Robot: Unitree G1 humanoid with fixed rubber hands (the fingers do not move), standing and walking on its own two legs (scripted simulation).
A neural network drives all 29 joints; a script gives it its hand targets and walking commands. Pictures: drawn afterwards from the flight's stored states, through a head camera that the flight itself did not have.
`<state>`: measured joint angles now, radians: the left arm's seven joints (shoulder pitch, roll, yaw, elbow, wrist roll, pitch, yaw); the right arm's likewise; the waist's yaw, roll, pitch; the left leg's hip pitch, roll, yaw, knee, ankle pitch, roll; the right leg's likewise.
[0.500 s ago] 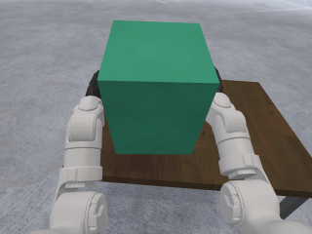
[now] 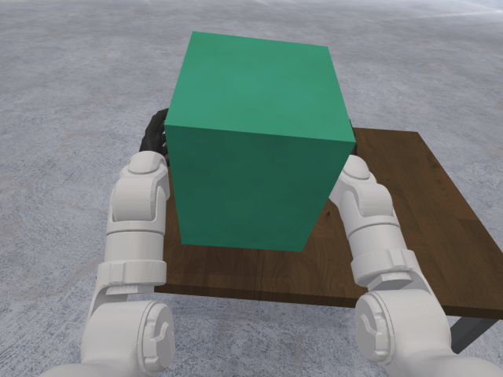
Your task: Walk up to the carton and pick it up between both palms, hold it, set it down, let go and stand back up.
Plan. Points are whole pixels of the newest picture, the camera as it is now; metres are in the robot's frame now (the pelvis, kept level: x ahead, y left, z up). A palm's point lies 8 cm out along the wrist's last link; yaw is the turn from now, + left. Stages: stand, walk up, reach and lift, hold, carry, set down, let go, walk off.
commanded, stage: hold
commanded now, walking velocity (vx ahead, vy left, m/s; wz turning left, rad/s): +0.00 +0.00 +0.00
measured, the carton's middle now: (251, 149) +0.39 +0.01 +0.21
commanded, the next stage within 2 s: none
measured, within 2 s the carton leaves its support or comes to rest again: neither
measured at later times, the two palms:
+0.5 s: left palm (149, 162) +0.34 +0.16 +0.21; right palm (344, 153) +0.37 -0.13 +0.22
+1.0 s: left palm (154, 157) +0.36 +0.16 +0.21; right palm (341, 160) +0.39 -0.13 +0.20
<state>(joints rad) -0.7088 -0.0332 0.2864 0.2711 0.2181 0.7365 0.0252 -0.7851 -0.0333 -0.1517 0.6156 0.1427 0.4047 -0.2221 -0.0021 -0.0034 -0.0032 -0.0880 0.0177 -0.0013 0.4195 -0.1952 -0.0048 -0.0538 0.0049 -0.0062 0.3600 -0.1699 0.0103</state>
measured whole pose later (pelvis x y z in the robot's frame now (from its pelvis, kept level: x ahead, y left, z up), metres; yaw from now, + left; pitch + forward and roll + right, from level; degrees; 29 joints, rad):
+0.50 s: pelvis +0.00 +0.00 +0.00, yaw +0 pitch -8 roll -1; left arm -0.66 -0.03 0.25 0.16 0.22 0.79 0.03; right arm -0.78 -0.03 -0.15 0.51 0.15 0.49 -0.23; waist 0.00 0.00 0.00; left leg -0.09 0.02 0.00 0.42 -0.19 -0.01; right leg -0.05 0.00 -0.01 0.36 -0.16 0.01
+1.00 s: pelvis +0.00 +0.00 +0.00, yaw +0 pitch -8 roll -1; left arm -0.71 -0.03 0.29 0.27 0.22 0.73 0.02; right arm -0.78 -0.03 -0.15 0.63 0.15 0.40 -0.23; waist 0.00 0.00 0.00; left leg -0.09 0.02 0.00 0.42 -0.20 -0.01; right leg -0.05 0.01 -0.01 0.36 -0.17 0.01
